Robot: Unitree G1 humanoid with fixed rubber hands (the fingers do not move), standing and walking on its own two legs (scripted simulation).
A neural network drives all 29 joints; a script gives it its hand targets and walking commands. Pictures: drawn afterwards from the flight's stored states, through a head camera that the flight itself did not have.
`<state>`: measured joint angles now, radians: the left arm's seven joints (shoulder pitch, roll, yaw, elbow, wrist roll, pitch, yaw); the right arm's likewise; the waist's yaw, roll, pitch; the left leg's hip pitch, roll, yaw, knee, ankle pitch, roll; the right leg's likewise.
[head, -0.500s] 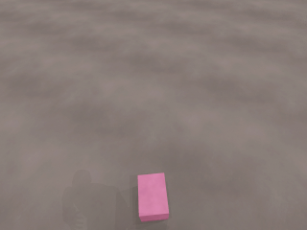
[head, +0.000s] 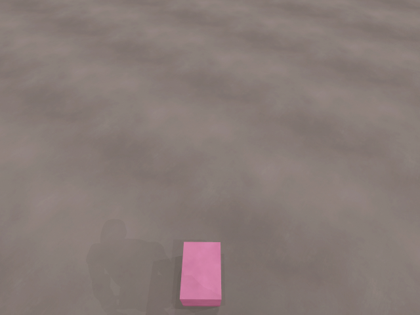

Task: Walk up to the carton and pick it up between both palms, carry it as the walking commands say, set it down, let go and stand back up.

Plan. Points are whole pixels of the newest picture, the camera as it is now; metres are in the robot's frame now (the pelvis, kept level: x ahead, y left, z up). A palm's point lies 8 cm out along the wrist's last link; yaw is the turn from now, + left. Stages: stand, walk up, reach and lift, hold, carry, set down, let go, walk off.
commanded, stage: walk up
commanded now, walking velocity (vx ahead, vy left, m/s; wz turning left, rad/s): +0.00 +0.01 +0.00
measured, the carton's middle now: (201, 274) +0.35 +0.07 -0.69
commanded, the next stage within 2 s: stand in 0.42 s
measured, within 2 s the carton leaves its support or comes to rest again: neither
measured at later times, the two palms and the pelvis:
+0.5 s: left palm out of the picture +0.00 +0.24 -0.15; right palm out of the picture -0.03 -0.18 -0.15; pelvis +0.01 +0.03 +0.00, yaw +0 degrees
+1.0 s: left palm out of the picture -0.01 +0.25 -0.14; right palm out of the picture -0.01 -0.20 -0.15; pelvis +0.00 +0.03 +0.00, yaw +0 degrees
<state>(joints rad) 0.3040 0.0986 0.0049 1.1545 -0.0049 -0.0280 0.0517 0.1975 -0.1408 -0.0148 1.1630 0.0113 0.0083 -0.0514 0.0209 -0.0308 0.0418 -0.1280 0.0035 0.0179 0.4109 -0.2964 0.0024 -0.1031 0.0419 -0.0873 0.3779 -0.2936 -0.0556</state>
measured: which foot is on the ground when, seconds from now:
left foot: down 0.00-1.00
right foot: down 0.00-1.00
